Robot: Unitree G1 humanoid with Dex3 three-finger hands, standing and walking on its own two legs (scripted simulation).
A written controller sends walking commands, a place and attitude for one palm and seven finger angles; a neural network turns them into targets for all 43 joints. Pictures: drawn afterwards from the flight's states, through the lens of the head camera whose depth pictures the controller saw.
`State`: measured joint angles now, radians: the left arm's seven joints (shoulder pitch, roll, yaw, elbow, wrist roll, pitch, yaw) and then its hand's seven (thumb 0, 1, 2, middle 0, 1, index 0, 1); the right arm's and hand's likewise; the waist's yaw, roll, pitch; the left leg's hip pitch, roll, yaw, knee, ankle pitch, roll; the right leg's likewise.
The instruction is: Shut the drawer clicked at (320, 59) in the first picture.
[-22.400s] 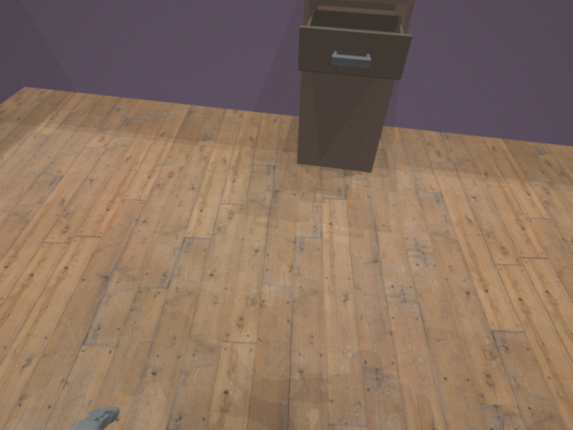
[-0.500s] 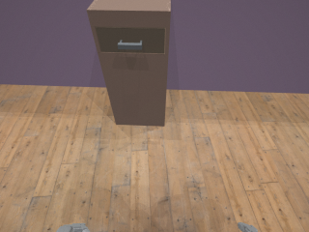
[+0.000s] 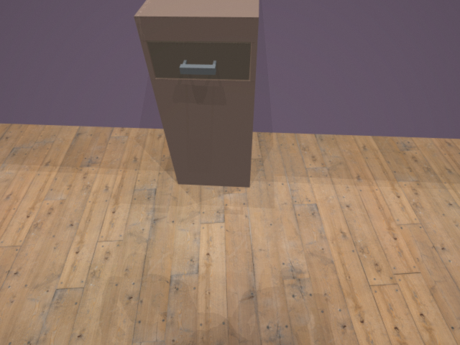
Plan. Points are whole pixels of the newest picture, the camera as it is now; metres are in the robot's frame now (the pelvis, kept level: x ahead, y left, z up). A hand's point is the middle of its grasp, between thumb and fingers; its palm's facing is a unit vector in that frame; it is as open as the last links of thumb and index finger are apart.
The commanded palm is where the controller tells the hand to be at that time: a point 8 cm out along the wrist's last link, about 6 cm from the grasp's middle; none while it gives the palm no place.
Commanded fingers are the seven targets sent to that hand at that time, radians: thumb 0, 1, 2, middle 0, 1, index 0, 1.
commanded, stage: let the arm hang, fingers relaxed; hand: left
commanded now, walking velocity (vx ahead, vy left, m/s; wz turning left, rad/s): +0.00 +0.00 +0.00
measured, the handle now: (198, 66) +1.00 +0.17 -0.03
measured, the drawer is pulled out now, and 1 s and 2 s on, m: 0.00 0.00 0.00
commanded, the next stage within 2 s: look to check the result in 0.36 s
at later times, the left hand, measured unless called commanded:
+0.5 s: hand out of the picture +0.05 +0.18 -0.17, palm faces +0.00 -0.97 -0.24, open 7.4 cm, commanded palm none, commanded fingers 0.00 0.90 0.90 -0.20 -0.30 -0.20 -0.30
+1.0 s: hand out of the picture +0.07 +0.19 -0.16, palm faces +0.00 -0.96 -0.27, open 7.4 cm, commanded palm none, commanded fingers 0.00 0.90 0.90 -0.20 -0.30 -0.20 -0.30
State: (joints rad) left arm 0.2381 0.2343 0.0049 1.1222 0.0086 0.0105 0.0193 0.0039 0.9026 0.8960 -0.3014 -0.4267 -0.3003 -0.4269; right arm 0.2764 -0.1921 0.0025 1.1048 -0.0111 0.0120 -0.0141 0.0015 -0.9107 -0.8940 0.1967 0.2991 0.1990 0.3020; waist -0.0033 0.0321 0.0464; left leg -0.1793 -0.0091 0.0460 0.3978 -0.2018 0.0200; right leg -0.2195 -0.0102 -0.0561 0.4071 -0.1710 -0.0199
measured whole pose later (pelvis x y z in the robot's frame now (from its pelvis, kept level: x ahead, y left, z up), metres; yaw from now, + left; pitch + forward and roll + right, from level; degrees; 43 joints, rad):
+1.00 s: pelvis +0.02 -0.02 +0.00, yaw +0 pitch -1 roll +0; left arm 0.17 0.22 0.01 1.15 0.01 -0.01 0.02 0.00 0.90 0.90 -0.20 -0.30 -0.20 -0.30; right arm 0.20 -0.22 -0.01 1.14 -0.01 0.01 -0.02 0.00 -0.91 -0.89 0.20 0.30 0.20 0.30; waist -0.01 0.02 0.05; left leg -0.11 0.02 0.04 0.33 -0.21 -0.01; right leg -0.15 0.03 -0.06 0.35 -0.18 -0.05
